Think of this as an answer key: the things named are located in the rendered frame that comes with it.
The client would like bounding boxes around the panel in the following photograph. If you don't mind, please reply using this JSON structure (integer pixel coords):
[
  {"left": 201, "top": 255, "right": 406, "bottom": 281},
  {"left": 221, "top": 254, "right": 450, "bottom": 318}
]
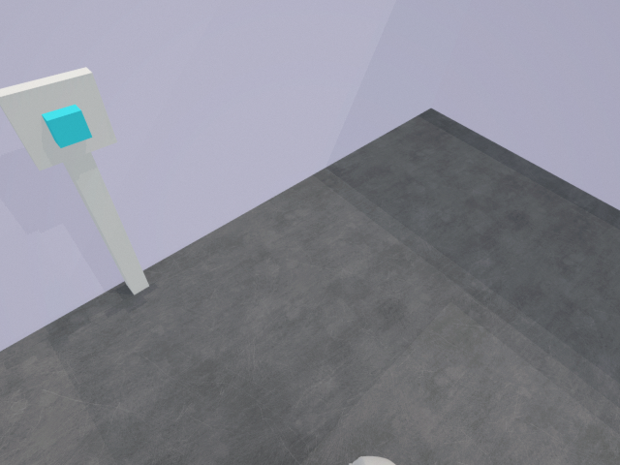
[{"left": 0, "top": 67, "right": 149, "bottom": 295}]

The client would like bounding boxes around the button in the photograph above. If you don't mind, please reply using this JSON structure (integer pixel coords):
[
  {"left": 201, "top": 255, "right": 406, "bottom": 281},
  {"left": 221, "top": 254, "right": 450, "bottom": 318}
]
[{"left": 42, "top": 105, "right": 92, "bottom": 148}]

